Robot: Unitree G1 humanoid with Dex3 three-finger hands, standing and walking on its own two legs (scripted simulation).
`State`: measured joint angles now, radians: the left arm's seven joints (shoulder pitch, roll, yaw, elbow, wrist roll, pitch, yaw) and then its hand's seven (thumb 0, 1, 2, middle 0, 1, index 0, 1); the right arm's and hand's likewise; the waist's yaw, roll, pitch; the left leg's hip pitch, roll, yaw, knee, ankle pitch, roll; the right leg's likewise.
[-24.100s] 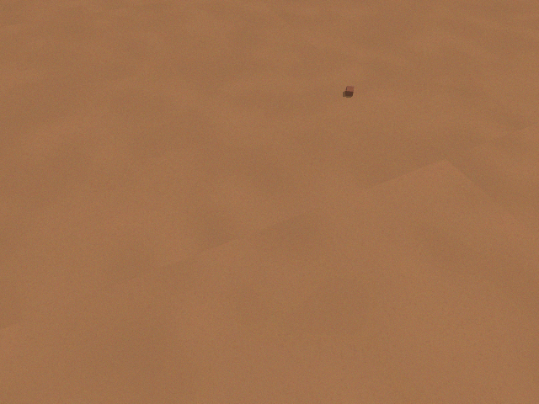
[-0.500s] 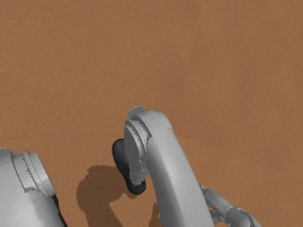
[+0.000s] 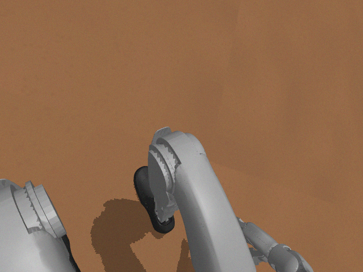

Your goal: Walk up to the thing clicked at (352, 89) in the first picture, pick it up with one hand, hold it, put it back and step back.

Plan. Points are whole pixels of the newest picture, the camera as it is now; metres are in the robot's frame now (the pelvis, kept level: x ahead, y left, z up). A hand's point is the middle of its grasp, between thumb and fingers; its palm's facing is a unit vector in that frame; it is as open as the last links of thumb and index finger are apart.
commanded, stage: close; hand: left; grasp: from above
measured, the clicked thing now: out of the picture +0.44 +0.39 -0.29
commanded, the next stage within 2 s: settle in 0.50 s
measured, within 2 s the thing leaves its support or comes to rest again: leaves its support in 0.90 s
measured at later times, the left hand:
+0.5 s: hand out of the picture +0.42 +0.38 -0.25, palm faces -0.38 -0.21 -0.90, open 9.0 cm
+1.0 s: hand out of the picture +0.44 +0.40 -0.23, palm faces -0.32 -0.20 -0.92, open 8.6 cm
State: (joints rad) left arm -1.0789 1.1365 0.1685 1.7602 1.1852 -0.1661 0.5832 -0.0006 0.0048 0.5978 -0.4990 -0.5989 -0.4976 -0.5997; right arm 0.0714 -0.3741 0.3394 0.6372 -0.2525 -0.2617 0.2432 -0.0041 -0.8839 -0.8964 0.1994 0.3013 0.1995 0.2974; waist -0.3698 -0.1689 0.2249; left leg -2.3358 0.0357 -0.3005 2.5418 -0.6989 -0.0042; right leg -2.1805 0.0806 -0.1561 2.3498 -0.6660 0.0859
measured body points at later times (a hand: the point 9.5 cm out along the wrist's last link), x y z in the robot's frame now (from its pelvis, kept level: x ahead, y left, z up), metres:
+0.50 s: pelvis +0.00 +0.00 +0.00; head +0.27 +0.15 +0.32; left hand +0.44 +0.39 -0.20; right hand +0.07 -0.25 -0.05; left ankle +0.07 +0.13 -0.27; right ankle +0.12 -0.13 -0.27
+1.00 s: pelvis +0.00 +0.00 +0.00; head +0.27 +0.15 +0.33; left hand +0.45 +0.40 -0.17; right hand +0.08 -0.25 -0.05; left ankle +0.07 +0.13 -0.27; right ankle +0.12 -0.13 -0.27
